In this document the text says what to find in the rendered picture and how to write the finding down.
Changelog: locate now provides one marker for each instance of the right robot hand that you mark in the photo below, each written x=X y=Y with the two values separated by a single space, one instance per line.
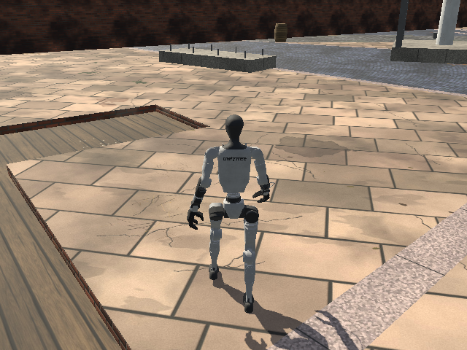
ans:
x=265 y=197

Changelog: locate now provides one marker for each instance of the robot right upper arm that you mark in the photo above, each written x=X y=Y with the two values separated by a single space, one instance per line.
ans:
x=260 y=165

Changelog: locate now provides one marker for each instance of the right robot forearm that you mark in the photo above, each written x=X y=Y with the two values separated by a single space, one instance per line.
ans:
x=265 y=188

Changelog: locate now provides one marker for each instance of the robot left upper arm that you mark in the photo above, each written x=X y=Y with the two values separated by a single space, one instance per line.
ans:
x=207 y=167

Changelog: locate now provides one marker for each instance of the left robot foot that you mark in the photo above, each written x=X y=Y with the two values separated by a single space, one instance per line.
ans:
x=213 y=274

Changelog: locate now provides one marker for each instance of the humanoid robot torso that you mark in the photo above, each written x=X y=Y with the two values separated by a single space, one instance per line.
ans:
x=234 y=175

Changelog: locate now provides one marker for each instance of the left robot forearm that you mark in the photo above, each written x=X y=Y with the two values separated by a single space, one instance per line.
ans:
x=198 y=197

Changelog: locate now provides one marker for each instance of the left robot hand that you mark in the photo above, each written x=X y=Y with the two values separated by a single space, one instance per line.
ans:
x=191 y=220

